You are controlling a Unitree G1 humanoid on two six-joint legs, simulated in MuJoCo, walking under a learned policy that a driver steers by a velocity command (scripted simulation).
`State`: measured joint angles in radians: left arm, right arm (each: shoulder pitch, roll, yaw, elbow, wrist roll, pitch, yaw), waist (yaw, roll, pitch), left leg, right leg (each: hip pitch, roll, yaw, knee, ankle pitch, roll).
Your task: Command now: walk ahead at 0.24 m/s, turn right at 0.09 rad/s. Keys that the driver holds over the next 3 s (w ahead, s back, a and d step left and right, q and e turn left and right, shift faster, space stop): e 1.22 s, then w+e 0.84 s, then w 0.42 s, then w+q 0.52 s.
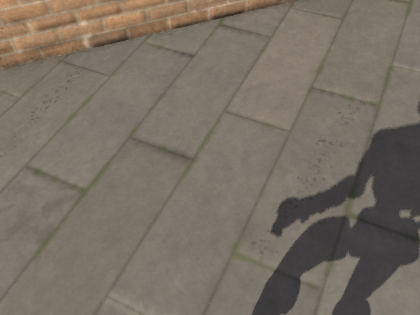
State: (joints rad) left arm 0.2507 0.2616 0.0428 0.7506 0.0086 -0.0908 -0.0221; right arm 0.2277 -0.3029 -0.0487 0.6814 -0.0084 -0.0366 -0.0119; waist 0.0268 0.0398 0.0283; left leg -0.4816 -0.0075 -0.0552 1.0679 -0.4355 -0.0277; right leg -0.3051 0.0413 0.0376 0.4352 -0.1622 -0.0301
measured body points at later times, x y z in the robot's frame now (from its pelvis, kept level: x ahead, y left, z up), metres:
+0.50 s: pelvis +0.09 +0.01 +0.00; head +0.13 +0.01 +0.45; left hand +0.29 +0.26 -0.11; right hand +0.17 -0.29 -0.10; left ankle +0.15 +0.12 -0.74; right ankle +0.07 -0.12 -0.69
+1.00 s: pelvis +0.09 -0.03 +0.00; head +0.11 -0.07 +0.45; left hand +0.37 +0.13 -0.08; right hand +0.08 -0.36 -0.11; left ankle +0.19 +0.10 -0.70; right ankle +0.07 -0.12 -0.74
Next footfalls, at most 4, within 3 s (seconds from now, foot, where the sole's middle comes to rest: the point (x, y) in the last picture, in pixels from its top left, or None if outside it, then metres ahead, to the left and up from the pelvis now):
0.22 left None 0.19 0.12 -0.78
0.62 right None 0.10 -0.14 -0.78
1.12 left None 0.21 0.05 -0.78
1.60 right None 0.05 -0.19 -0.78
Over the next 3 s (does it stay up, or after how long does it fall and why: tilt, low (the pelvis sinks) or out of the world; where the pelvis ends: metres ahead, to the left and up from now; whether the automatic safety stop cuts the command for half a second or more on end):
stays up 0.34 -0.80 -0.01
